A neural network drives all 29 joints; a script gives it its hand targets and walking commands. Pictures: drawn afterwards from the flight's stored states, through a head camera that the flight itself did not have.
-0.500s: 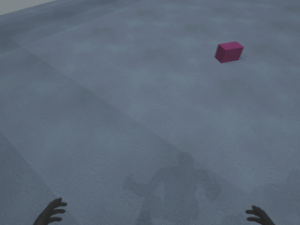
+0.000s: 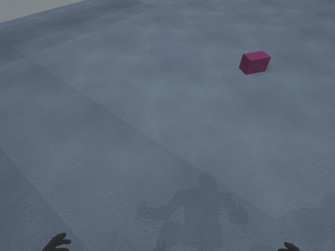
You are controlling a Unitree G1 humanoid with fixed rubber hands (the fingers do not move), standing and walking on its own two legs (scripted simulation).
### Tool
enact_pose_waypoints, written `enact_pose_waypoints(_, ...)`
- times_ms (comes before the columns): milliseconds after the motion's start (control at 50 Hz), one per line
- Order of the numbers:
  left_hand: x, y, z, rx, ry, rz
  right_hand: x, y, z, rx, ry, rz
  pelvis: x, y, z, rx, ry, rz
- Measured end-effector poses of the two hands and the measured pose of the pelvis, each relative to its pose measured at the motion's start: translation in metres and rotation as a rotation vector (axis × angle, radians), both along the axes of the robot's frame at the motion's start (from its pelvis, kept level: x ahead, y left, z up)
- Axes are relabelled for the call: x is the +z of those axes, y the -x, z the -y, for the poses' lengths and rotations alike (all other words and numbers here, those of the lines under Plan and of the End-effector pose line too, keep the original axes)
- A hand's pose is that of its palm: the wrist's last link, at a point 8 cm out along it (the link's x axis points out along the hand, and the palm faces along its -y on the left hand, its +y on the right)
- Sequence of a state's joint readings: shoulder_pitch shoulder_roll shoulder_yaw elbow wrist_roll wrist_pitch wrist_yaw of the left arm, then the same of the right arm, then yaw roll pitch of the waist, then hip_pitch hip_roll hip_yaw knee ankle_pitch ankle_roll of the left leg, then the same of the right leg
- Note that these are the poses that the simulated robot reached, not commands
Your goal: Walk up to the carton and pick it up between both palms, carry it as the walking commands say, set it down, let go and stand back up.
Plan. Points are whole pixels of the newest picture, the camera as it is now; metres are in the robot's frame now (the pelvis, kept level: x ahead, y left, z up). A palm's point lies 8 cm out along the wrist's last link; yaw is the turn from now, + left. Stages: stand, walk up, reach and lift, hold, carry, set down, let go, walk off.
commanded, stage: stand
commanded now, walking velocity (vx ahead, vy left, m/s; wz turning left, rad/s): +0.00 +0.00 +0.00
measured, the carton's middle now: (254, 62) +2.14 -0.90 -0.69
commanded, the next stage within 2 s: walk up in 0.40 s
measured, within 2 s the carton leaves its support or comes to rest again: neither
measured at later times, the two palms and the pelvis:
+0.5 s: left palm out of the picture +0.10 +0.31 -0.10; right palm out of the picture +0.10 -0.31 -0.10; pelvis +0.00 +0.00 +0.00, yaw +0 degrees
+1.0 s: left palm (120, 240) +0.19 +0.14 -0.14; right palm out of the picture +0.06 -0.40 -0.16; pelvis +0.09 -0.11 -0.02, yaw -12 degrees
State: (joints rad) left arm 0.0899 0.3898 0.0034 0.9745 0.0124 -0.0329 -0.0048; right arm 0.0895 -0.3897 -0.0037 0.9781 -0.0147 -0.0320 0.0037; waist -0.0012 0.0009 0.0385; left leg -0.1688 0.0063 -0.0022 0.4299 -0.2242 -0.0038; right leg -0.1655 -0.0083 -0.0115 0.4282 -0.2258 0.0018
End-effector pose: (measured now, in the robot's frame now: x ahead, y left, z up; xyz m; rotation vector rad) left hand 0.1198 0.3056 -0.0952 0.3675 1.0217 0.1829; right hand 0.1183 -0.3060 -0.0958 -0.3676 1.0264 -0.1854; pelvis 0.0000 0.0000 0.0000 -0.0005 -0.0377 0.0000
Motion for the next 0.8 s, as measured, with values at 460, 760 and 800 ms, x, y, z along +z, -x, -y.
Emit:
enact_pose_waypoints(460, -0.003, 0.018, -0.006, 0.031, -0.008, -0.073, -0.003, 0.018, 0.005, -0.035, 0.006, -0.072, 0.004, 0.001, 0.0, 0.0, 0.0, 0.0)
enact_pose_waypoints(760, -0.006, -0.036, 0.047, -0.08, 0.098, -0.083, -0.005, 0.074, 0.033, -0.211, 0.021, -0.13, 0.006, -0.016, 0.027, -0.101, 0.021, -0.028)
enact_pose_waypoints(800, -0.009, -0.052, 0.07, -0.113, 0.119, -0.087, -0.009, 0.089, 0.041, -0.252, 0.004, -0.16, 0.005, -0.026, 0.04, -0.127, 0.023, -0.021)
